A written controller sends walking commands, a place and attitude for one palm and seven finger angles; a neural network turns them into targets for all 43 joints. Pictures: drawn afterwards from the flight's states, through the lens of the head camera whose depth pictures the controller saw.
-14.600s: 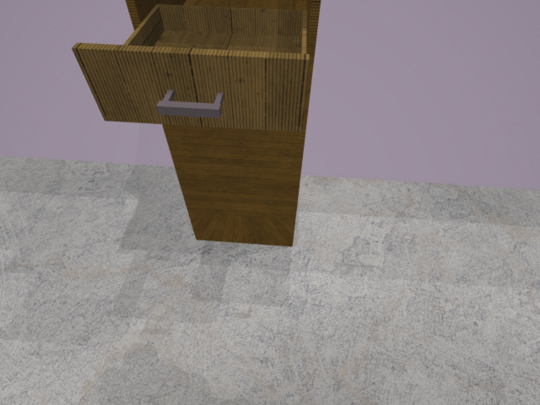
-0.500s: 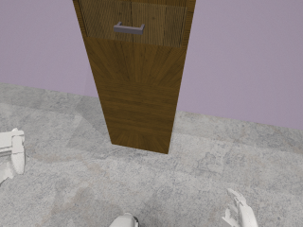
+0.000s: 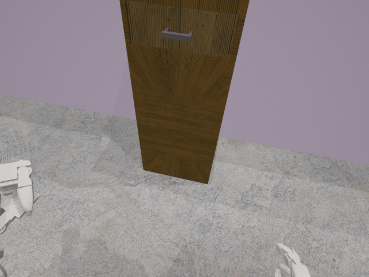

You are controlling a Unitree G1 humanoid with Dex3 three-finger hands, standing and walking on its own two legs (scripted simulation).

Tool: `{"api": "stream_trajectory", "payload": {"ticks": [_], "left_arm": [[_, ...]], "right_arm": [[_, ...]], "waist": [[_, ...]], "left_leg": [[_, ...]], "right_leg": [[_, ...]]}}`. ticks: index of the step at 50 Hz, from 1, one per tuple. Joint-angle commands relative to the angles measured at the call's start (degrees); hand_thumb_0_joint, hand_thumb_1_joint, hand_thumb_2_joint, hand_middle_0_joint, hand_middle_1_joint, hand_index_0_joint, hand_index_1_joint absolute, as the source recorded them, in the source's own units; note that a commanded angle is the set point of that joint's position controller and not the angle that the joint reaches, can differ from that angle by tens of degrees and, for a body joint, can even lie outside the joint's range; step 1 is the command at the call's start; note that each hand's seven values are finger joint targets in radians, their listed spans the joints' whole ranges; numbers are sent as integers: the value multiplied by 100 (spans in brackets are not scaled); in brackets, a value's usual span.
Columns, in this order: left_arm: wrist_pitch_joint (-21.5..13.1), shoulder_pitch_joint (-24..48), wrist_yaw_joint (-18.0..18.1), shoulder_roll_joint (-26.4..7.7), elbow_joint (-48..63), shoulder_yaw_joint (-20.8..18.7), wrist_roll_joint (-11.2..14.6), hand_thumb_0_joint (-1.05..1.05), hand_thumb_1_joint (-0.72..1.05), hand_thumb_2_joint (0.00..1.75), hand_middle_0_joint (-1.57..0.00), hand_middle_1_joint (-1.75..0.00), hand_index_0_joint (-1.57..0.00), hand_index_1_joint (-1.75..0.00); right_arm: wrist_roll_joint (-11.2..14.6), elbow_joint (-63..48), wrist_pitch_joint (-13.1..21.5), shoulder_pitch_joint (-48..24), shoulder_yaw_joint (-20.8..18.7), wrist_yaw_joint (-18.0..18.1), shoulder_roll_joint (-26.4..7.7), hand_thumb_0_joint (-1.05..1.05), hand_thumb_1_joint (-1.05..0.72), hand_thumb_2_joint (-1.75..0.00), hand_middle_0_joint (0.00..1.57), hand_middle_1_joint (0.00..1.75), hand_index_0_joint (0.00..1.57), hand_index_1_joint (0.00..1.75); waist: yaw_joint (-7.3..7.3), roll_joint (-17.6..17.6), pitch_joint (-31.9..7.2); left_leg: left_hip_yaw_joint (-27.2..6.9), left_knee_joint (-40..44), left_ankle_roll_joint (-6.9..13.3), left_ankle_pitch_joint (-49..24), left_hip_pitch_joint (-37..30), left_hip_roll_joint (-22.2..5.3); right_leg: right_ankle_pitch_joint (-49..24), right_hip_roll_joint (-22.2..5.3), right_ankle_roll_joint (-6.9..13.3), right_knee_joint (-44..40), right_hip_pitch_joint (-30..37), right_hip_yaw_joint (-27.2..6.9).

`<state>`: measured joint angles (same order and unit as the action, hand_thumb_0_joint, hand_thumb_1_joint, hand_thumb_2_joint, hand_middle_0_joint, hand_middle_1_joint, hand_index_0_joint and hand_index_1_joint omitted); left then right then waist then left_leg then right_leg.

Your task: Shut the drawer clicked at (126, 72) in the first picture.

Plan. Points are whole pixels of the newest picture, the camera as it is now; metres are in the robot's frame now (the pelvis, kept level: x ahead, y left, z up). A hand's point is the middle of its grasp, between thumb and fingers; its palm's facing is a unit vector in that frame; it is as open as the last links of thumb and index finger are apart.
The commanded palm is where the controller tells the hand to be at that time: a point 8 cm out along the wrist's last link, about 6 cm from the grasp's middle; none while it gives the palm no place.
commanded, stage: stop stepping back and stand still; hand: left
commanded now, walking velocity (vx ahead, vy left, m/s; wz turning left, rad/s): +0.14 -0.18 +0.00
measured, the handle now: (177, 34) +0.84 +0.11 +0.17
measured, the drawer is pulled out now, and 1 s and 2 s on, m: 0.00 0.00 0.00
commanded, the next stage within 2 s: let the arm hang, fingers relaxed in 1.34 s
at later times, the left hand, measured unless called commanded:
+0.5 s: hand (45, 206) +0.17 +0.22 +0.18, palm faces +0.34 -0.84 -0.42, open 3.2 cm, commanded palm +0.11 +0.27 +0.19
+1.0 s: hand (46, 190) +0.20 +0.24 +0.17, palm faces +0.28 -0.85 -0.45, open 3.2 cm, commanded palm +0.14 +0.29 +0.19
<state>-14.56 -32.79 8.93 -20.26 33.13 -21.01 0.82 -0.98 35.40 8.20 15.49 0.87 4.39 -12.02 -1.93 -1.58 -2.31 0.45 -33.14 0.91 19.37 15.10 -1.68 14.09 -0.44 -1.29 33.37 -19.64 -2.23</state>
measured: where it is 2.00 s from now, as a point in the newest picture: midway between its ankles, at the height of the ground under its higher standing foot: outside the picture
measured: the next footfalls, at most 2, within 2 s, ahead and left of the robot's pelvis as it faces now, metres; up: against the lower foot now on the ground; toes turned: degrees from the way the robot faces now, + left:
right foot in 0.24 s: +0.00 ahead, -0.08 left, +0.00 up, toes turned -5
left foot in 0.50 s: +0.05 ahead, +0.13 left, +0.00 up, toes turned -1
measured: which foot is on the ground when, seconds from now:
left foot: down 0.00-0.26, up 0.28-0.48, down 0.50-1.00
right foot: down 0.00-0.02, up 0.04-0.22, down 0.24-1.00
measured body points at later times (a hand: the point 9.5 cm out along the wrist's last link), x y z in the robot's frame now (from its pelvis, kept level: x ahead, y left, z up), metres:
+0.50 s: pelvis -0.03 +0.00 +0.00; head -0.04 +0.00 +0.45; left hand +0.14 +0.26 +0.20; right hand +0.09 -0.27 -0.08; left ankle +0.00 +0.13 -0.73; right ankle -0.04 -0.08 -0.73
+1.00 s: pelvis -0.01 +0.02 +0.01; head +0.00 +0.02 +0.46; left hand +0.18 +0.28 +0.19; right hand +0.16 -0.22 -0.06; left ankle +0.01 +0.13 -0.73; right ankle -0.04 -0.08 -0.73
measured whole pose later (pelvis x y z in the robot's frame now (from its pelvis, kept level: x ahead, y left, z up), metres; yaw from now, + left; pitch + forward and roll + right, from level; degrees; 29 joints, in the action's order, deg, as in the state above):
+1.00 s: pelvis -0.01 +0.02 +0.01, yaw -5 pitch +0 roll +0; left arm -11.8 -36.1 8.3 -21.8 31.4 -19.3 2.4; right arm 0.5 32.9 4.2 9.9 1.3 3.8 -10.9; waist -0.3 0.0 0.8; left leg 3.5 -26.7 0.2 13.5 13.2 -1.5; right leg 15.8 2.1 1.8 25.2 -9.5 0.9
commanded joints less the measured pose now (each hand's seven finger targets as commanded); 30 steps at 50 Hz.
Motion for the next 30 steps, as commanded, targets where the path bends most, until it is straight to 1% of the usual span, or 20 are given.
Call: {"api": "stream_trajectory", "payload": {"ticks": [1, 2, 3, 4, 6, 9, 10, 11, 12, 13, 14, 15, 17, 20, 22, 24, 25, 27, 28, 30], "left_arm": [[-413, 381, 59, -1054, 1040, -578, 36, 0, 90, 90, -140, -160, -140, -160], [-405, 558, -9, -1100, 1455, -565, 136, 0, 90, 90, -140, -160, -140, -160], [-380, 448, -3, -1148, 1442, -699, 144, 0, 90, 90, -140, -160, -140, -160], [-352, 335, 7, -949, 1455, -508, 91, 0, 90, 90, -140, -160, -140, -160], [-297, -193, 60, -932, 1339, -530, 51, 0, 90, 90, -140, -160, -140, -160], [-162, -250, 102, -1031, 1256, -595, 61, 0, 90, 90, -140, -160, -140, -160], [-120, -268, 104, -1134, 1153, -675, 49, 0, 90, 90, -140, -160, -140, -160], [-90, -159, 92, -1121, 1035, -662, 73, 0, 90, 90, -140, -160, -140, -160], [-78, -108, 91, -1237, 931, -802, 110, 0, 90, 90, -140, -160, -140, -160], [-12, -94, 109, -1260, 888, -807, 160, 0, 90, 90, -140, -160, -140, -160], [-41, 55, 127, -1178, 928, -721, 162, 0, 90, 90, -140, -160, -140, -160], [-98, 189, 142, -1187, 981, -768, 153, 0, 90, 90, -140, -160, -140, -160], [-148, -50, 127, -1030, 794, -659, 165, 0, 90, 90, -140, -160, -140, -160], [-171, 70, 169, -1050, 839, -593, 129, 0, 90, 90, -140, -160, -140, -160], [-189, -16, 180, -1018, 868, -538, 116, 0, 90, 90, -140, -160, -140, -160], [-265, 48, 164, -1022, 1185, -521, 124, 0, 90, 90, -140, -160, -140, -160], [-270, 56, 162, -1051, 1285, -518, 125, 0, 90, 90, -140, -160, -140, -160], [-234, -236, 111, -1057, 895, -651, 111, 0, 90, 90, -140, -160, -140, -160], [-238, -150, 99, -1032, 983, -616, 87, 0, 90, 90, -140, -160, -140, -160], [-255, -170, 91, -1149, 1013, -730, 101, 0, 90, 90, -140, -160, -140, -160]], "right_arm": [[94, -1024, 467, -498, -415, 0, -893, 0, -90, -90, 20, 30, 20, 30], [66, -984, 446, -574, -294, -22, -596, 0, -90, -90, 20, 30, 20, 30], [19, -918, 460, -619, -306, -52, -566, 0, -90, -90, 20, 30, 20, 30], [29, -891, 474, -625, -324, -119, -567, 0, -90, -90, 20, 30, 20, 30], [69, -896, 465, -678, -360, -180, -650, 0, -90, -90, 20, 30, 20, 30], [84, -945, 259, -824, -341, -155, -700, 0, -90, -90, 20, 30, 20, 30], [75, -975, 173, -867, -318, -121, -668, 0, -90, -90, 20, 30, 20, 30], [71, -979, 72, -894, -336, -80, -645, 0, -90, -90, 20, 30, 20, 30], [62, -987, -11, -809, -368, -60, -618, 0, -90, -90, 20, 30, 20, 30], [107, -1000, -39, -799, -393, -64, -572, 0, -90, -90, 20, 30, 20, 30], [104, -966, -27, -768, -431, -78, -602, 0, -90, -90, 20, 30, 20, 30], [91, -907, -28, -780, -426, -106, -646, 0, -90, -90, 20, 30, 20, 30], [83, -860, -18, -763, -297, -64, -528, 0, -90, -90, 20, 30, 20, 30], [78, -847, 29, -951, -250, 32, -526, 0, -90, -90, 20, 30, 20, 30], [64, -803, 92, -821, -275, 66, -577, 0, -90, -90, 20, 30, 20, 30], [54, -892, 150, -855, -358, 66, -768, 0, -90, -90, 20, 30, 20, 30], [106, -958, 153, -859, -379, 64, -843, 0, -90, -90, 20, 30, 20, 30], [135, -862, 138, -837, -296, 37, -680, 0, -90, -90, 20, 30, 20, 30], [138, -866, 142, -872, -286, 34, -663, 0, -90, -90, 20, 30, 20, 30], [123, -854, 158, -842, -316, 16, -666, 0, -90, -90, 20, 30, 20, 30]], "waist": [[93, 813, -590], [257, 1770, -368], [290, 1934, -12], [309, 1464, 229], [226, 937, 173], [267, 1308, 178], [283, 1191, 217], [297, 868, 289], [303, 251, 237], [222, -744, 85], [181, -989, 187], [261, -598, 82], [277, -419, 154], [228, -507, 201], [219, -48, 233], [176, 772, 240], [159, 827, 79], [192, 958, 287], [202, 864, 423], [197, 312, 239]], "left_leg": [[-1033, 1332, 398, -2391, -1195, -1240], [-1450, 1933, 338, -1810, -838, -1322], [-1672, 2290, 532, -784, -192, -1514], [-1532, 2297, 652, -152, 208, -1487], [-1019, 2087, 633, 157, 333, -1339], [-609, 1996, 406, 1693, 1055, -1026], [-457, 1726, 331, 1779, 1175, -837], [-272, 1117, 230, 1611, 1346, -546], [-9, 76, 129, 1173, 1484, -233], [212, -1122, -2, 820, 1684, 147], [23, -2059, -35, 697, 1804, 172], [-143, -2405, -48, 684, 1881, 90], [-166, -1753, -30, 420, 1458, -73], [285, -227, 42, -32, 364, -13], [292, 701, 109, -300, -478, 26], [-671, 1245, 383, -353, -714, -625], [-1034, 1224, 460, -894, -600, -871], [-970, 1469, 395, 66, 220, -769], [-800, 1399, 345, 63, 363, -662], [-416, 895, 211, -767, 228, -393]], "right_leg": [[250, 101, 48, 554, -198, -38], [1121, 55, -71, 1029, -467, 253], [1248, 65, -51, 1627, -333, 94], [1044, 17, -4, 1720, -210, 22], [983, 51, 19, 1013, 141, 295], [937, 279, 164, -310, 1260, 748], [995, 185, 250, -736, 1444, 589], [1238, -19, 432, -1181, 1461, 94], [1698, -553, 797, -1566, 1324, -952], [2680, -1378, 1145, -2235, 1094, -2424], [2338, -1779, 1398, -2424, 966, -2828], [1853, -1822, 1450, -2262, 1016, -2653], [801, -1564, 1307, -1949, 789, -1728], [1100, -1202, 982, -1828, 266, -899], [1350, -898, 703, -1588, -77, -680], [904, -343, 334, -901, -182, -415], [281, -144, 186, -539, 87, -159], [473, -80, 147, -734, 486, -69], [282, -102, 168, -861, 543, -122], [-362, -299, 223, -1114, 737, -391]]}}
